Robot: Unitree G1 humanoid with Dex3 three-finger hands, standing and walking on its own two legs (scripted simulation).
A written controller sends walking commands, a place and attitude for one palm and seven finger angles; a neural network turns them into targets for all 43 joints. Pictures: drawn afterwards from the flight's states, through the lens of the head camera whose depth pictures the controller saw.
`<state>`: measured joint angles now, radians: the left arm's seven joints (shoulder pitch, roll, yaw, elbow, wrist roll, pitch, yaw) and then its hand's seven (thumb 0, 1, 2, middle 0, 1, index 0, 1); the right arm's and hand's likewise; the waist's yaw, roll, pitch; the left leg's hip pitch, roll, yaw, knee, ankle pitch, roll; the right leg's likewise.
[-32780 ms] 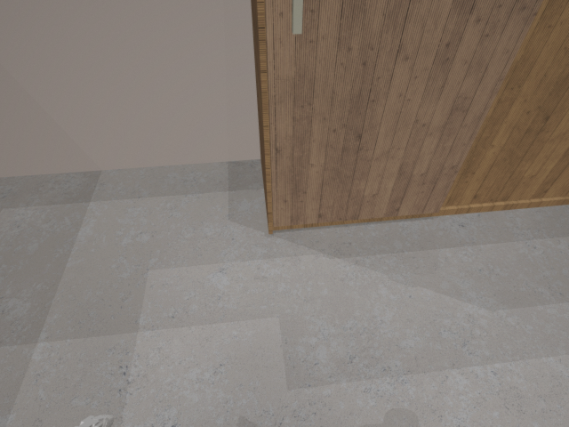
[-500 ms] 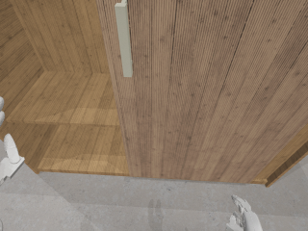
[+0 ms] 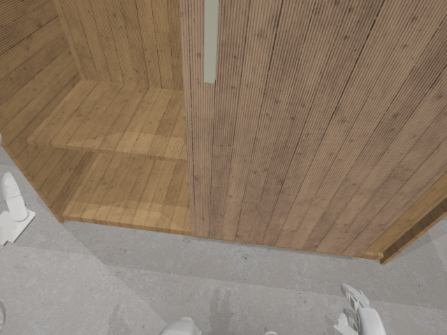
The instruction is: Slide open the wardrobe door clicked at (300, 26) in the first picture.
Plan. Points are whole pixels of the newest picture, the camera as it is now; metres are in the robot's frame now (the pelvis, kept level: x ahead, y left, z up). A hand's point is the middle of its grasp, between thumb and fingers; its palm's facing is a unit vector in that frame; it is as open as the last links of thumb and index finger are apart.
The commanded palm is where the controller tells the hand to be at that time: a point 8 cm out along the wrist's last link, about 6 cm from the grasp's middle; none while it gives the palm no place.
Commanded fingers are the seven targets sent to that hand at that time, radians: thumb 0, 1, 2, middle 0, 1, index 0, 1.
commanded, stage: stop stepping back and stand still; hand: left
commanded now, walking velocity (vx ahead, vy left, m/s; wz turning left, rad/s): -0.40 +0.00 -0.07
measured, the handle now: (212, 31) +0.62 +0.09 +0.25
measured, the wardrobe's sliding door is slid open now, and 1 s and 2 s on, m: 0.64 0.64 0.64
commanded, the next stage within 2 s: let the arm hang, fingers relaxed in 0.84 s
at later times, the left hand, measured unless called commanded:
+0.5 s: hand out of the picture +0.13 +0.29 +0.18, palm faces +0.45 -0.81 -0.38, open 7.4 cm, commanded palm +0.06 +0.32 +0.20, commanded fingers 0.00 0.90 0.90 -0.20 -0.30 -0.20 -0.30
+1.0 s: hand (2, 272) +0.16 +0.30 +0.13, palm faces +0.33 -0.82 -0.46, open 7.4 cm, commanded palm none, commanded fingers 0.00 0.90 0.90 -0.20 -0.30 -0.20 -0.30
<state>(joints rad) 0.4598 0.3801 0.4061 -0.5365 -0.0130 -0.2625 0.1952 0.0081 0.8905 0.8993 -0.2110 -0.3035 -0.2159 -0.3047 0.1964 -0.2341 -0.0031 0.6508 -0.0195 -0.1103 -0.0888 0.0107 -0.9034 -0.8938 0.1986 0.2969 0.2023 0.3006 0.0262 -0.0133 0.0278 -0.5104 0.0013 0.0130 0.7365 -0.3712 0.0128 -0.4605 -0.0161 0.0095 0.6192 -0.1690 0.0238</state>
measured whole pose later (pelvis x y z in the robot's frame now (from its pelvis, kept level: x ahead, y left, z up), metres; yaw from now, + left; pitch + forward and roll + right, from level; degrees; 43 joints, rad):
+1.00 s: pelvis -0.08 +0.04 +0.02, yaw -1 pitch +1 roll -1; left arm 0.36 0.40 0.30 -0.17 0.01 -0.16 0.10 0.00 0.90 0.90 -0.20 -0.30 -0.21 -0.30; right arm 0.22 -0.22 0.00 0.74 -0.01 -0.13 -0.02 0.01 -0.90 -0.89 0.20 0.30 0.20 0.30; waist 0.01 0.02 -0.03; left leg -0.35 0.01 0.04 0.60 -0.27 0.02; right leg -0.25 0.00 -0.03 0.58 -0.34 0.00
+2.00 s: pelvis -0.08 +0.05 +0.03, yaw -3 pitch +0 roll +0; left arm 0.21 0.17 -0.01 1.13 0.01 0.00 0.04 0.00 0.92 0.90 -0.20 -0.30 -0.20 -0.30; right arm 0.20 -0.16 -0.01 1.15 -0.01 0.01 -0.02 0.00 -0.92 -0.89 0.20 0.30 0.20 0.30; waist -0.02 -0.01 0.04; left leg -0.21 -0.01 0.07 0.39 -0.18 0.03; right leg -0.13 -0.02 0.00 0.38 -0.24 0.02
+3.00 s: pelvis -0.07 +0.04 +0.03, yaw -3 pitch -1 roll +0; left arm 0.24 0.16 -0.01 1.15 0.01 -0.01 0.04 0.00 0.91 0.90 -0.20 -0.30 -0.20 -0.30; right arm 0.22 -0.15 -0.01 1.17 -0.01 0.01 -0.03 0.00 -0.91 -0.89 0.19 0.30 0.20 0.30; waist -0.01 0.00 0.05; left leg -0.19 0.00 0.08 0.37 -0.18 0.03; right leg -0.11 -0.01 0.01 0.36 -0.24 0.01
